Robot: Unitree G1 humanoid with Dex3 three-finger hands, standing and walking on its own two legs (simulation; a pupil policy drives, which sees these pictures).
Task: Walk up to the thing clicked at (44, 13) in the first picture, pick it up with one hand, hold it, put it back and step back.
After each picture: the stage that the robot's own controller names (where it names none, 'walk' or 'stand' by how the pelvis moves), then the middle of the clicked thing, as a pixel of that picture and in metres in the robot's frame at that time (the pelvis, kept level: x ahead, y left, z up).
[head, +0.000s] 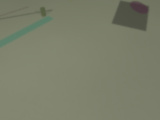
stand; (43, 11) +1.99 +0.53 -0.72
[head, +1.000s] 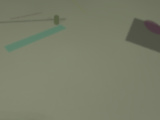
walk; (56, 20) +1.89 +0.24 -0.70
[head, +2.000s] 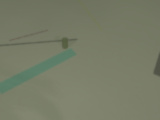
walk; (64, 43) +1.27 +0.16 -0.71
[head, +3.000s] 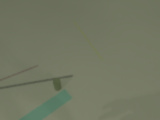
walk; (57, 84) +0.80 +0.21 -0.70
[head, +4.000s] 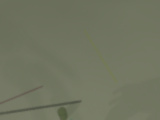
walk; (62, 114) +0.48 +0.20 -0.71
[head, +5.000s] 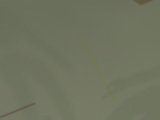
stand; out of the picture +0.32 +0.18 -0.71
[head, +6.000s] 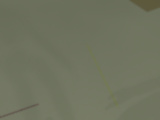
stand; out of the picture +0.33 +0.17 -0.72
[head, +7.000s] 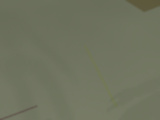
stand; out of the picture +0.33 +0.18 -0.73
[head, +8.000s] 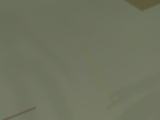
stand; out of the picture +0.32 +0.19 -0.73
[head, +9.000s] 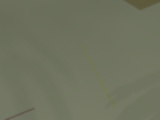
go down; out of the picture +0.31 +0.19 -0.73
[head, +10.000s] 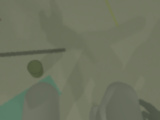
go down; (36, 69) +0.41 +0.18 -0.36
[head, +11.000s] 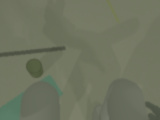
approach; (35, 69) +0.41 +0.18 -0.32
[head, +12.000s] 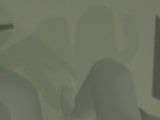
close in; out of the picture +0.41 +0.22 -0.23
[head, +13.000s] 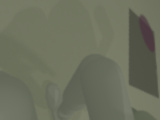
close; out of the picture +0.41 +0.23 -0.23
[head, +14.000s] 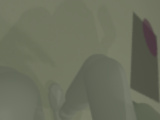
lift; out of the picture +0.37 +0.21 -0.23
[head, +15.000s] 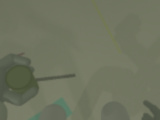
lift; (24, 83) +0.32 +0.18 +0.00
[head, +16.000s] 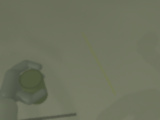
hold; (34, 87) +0.31 +0.16 +0.03
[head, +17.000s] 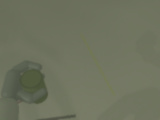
hold; (35, 87) +0.32 +0.16 +0.02
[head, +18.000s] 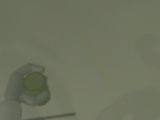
hold; (38, 89) +0.32 +0.15 +0.01
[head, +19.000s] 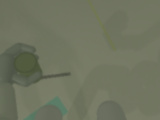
crouch; (29, 69) +0.38 +0.17 -0.06
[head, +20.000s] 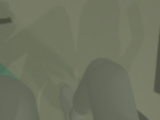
lower; out of the picture +0.42 +0.22 -0.20
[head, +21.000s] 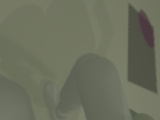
lower; out of the picture +0.41 +0.23 -0.23
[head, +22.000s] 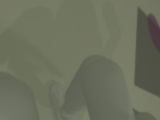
lower; out of the picture +0.41 +0.25 -0.22
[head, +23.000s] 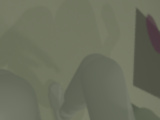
lower; out of the picture +0.40 +0.24 -0.23
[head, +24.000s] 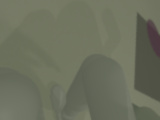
rest; out of the picture +0.39 +0.23 -0.22
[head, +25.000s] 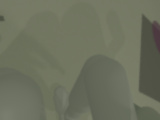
withdraw; out of the picture +0.37 +0.22 -0.22
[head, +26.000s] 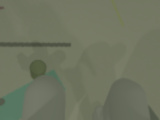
walk; (37, 70) +0.39 +0.17 -0.29
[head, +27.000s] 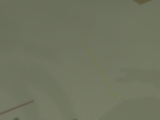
stand; out of the picture +0.30 +0.16 -0.65
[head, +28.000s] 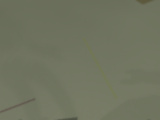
stand; out of the picture +0.32 +0.18 -0.67
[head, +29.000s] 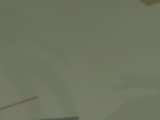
stand; out of the picture +0.31 +0.17 -0.68
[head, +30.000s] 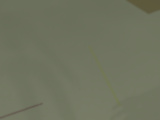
walk; out of the picture +0.32 +0.18 -0.72
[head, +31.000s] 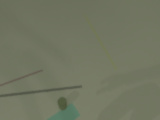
walk; (62, 103) +0.48 +0.13 -0.70
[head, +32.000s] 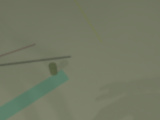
walk; (53, 69) +0.77 +0.23 -0.70
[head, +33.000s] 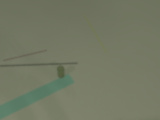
stand; (60, 72) +0.92 +0.18 -0.71
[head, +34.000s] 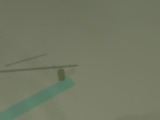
stand; (61, 75) +0.92 +0.19 -0.73
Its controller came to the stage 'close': yes
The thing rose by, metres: 0.73
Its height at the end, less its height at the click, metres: +0.00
